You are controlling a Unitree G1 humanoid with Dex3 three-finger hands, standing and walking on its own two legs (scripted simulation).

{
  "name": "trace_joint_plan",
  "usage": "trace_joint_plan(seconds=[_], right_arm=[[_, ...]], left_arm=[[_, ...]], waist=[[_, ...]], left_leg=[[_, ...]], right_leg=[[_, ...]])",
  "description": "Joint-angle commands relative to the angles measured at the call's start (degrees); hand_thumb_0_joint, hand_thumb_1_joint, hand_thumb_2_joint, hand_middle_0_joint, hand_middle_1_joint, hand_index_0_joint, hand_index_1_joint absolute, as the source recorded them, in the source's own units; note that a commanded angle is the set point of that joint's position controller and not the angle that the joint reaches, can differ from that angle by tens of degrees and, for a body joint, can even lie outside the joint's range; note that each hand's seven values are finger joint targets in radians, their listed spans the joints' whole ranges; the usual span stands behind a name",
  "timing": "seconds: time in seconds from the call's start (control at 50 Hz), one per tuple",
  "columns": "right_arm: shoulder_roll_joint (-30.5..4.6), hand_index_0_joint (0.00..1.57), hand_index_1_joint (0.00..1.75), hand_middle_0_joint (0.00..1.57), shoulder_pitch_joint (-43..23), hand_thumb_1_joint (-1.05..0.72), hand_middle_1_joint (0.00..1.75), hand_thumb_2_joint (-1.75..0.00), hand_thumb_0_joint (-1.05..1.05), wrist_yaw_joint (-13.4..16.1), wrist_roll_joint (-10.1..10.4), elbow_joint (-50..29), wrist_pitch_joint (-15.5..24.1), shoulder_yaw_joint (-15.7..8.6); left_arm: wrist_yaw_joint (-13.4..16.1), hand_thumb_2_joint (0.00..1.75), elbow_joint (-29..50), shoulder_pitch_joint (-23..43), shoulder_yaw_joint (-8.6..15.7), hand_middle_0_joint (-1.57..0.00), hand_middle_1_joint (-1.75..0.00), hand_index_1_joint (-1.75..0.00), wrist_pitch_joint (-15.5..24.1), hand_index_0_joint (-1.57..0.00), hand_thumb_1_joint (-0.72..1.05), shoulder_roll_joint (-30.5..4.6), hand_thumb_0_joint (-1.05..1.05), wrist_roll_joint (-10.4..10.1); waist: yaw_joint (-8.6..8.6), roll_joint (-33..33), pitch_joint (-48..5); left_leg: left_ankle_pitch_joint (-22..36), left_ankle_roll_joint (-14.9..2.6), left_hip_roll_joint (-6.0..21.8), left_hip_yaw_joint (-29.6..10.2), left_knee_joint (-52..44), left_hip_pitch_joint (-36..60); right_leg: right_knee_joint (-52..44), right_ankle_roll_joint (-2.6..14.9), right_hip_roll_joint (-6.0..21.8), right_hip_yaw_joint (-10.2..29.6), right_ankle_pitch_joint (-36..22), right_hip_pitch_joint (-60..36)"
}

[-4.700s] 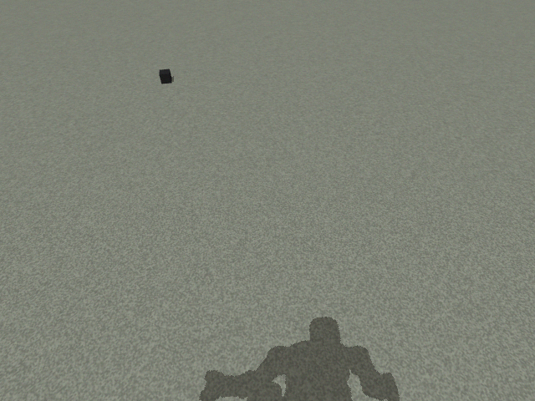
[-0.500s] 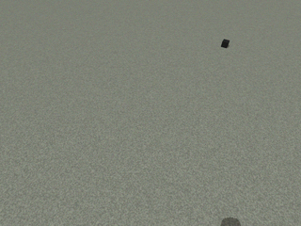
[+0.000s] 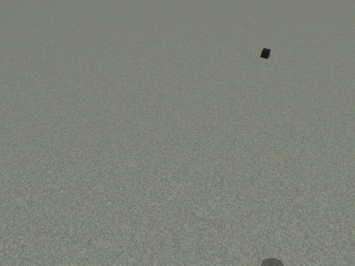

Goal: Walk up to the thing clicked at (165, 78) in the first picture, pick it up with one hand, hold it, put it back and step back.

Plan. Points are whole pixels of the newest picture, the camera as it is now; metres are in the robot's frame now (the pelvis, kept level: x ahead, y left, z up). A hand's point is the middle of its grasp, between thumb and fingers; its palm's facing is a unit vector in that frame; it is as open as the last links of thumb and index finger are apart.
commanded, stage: stand
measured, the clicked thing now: (265, 53) +2.30 -0.95 -0.75
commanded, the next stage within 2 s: walk up in 1.02 s
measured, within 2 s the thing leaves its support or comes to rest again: neither
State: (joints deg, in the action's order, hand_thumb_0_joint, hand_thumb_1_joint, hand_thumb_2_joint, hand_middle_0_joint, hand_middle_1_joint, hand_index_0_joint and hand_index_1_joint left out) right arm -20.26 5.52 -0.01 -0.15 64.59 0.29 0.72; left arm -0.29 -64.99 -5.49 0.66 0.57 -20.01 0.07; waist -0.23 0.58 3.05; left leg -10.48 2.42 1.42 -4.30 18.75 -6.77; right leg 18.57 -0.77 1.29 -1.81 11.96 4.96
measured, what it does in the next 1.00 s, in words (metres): stands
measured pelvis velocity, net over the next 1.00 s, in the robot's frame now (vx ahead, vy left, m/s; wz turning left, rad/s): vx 0.00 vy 0.00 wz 0.00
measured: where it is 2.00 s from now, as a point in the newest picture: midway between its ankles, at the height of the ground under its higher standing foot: outside the picture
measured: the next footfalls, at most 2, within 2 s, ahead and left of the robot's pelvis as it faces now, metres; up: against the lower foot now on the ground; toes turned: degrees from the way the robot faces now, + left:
left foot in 1.80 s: +0.07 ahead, +0.12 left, +0.00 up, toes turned -18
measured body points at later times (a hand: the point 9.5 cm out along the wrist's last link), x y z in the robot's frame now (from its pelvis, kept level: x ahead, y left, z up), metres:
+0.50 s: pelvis +0.00 +0.00 +0.00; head +0.01 +0.00 +0.45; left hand +0.07 +0.31 -0.13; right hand +0.07 -0.30 -0.14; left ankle +0.00 +0.15 -0.75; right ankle -0.02 -0.13 -0.75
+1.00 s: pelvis +0.00 +0.00 +0.00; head +0.02 +0.00 +0.45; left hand +0.07 +0.31 -0.13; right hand +0.07 -0.30 -0.14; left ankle +0.00 +0.15 -0.75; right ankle -0.02 -0.13 -0.75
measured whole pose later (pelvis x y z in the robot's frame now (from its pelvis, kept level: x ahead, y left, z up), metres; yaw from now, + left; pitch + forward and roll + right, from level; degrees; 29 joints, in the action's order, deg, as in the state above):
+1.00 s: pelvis +0.00 +0.00 +0.00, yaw +0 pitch -1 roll +0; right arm -20.4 7.0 -0.1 -0.3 64.5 0.3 0.7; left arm -0.3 -64.5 -6.5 0.3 0.6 -20.2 0.2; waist -0.2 0.7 3.2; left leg -10.5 2.3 1.3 -4.0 18.7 -7.0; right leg 18.9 -0.8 1.4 -1.6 12.1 5.4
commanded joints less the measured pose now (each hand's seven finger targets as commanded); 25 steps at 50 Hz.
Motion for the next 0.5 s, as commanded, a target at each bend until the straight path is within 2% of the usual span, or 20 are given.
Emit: trace_joint_plan(seconds=[0.0,0.08,0.26,0.28,0.36,0.44,0.48], right_arm=[[-12.26,0.2,0.3,0.2,-1.44,-0.9,0.3,-0.9,0.0,0.73,-0.18,-3.22,1.12,-2.26],[-12.16,0.2,0.3,0.2,-1.44,-0.9,0.3,-0.9,0.0,0.73,-0.15,-3.36,1.24,-2.22],[-12.19,0.2,0.3,0.2,-1.04,-0.9,0.3,-0.9,0.0,0.63,-0.22,-3.53,1.17,-2.18],[-12.11,0.2,0.3,0.2,-1.12,-0.9,0.3,-0.9,0.0,0.66,-0.29,-3.62,1.19,-2.23],[-12.8,0.2,0.3,0.2,-1.26,-0.9,0.3,-0.9,0.0,0.71,-0.21,-3.48,1.31,-2.45],[-12.53,0.2,0.3,0.2,-0.65,-0.9,0.3,-0.9,0.0,0.64,-0.2,-3.27,1.16,-2.25],[-12.49,0.2,0.3,0.2,-0.84,-0.9,0.3,-0.9,0.0,0.61,-0.22,-3.29,1.22,-2.2]], left_arm=[[0.68,0.9,3.2,1.44,2.52,-0.2,-0.3,-0.3,0.88,-0.2,0.9,-12.87,0.0,0.2],[0.62,0.9,3.36,1.52,2.51,-0.2,-0.3,-0.3,0.86,-0.2,0.9,-12.73,0.0,0.21],[0.62,0.9,3.57,1.5,2.49,-0.2,-0.3,-0.3,0.95,-0.2,0.9,-12.79,0.0,0.35],[0.58,0.9,3.79,1.68,2.52,-0.2,-0.3,-0.3,0.93,-0.2,0.9,-12.97,0.0,0.36],[0.56,0.9,3.63,0.45,2.36,-0.2,-0.3,-0.3,0.93,-0.2,0.9,-12.68,0.0,0.34],[0.55,0.9,3.53,0.96,2.29,-0.2,-0.3,-0.3,0.78,-0.2,0.9,-12.62,0.0,0.18],[0.53,0.9,3.67,1.04,2.21,-0.2,-0.3,-0.3,0.82,-0.2,0.9,-12.34,0.0,0.23]], waist=[[-0.03,-0.33,-4.96],[-0.23,-0.59,-5.26],[0.12,-0.46,-4.7],[-0.06,-1.12,-4.9],[-0.33,0.14,-5.37],[-0.04,-0.09,-3.62],[-0.06,0.16,-3.41]], left_leg=[[12.23,-2.96,5.27,-2.47,-1.58,0.2],[13.62,-2.92,5.41,-2.6,-1.55,0.27],[10.54,-3.01,5.23,-2.61,-1.89,0.1],[12.27,-2.99,5.35,-2.49,-1.56,0.23],[12.84,-3.14,5.42,-2.43,-1.19,0.92],[9.54,-3.0,5.1,-2.62,-2.27,-0.23],[9.62,-3.09,4.95,-2.52,-2.14,-0.74]], right_leg=[[-2.29,1.73,6.4,4.23,-9.47,-1.35],[-1.85,1.89,6.37,4.0,-10.24,-1.86],[-2.64,1.66,6.3,4.3,-7.76,-0.87],[-2.31,1.88,6.48,4.28,-9.28,-1.23],[-2.38,1.75,6.43,4.32,-10.21,-1.28],[-2.9,1.8,6.13,4.39,-6.43,-0.12],[-2.91,1.75,6.17,4.48,-6.86,-0.17]])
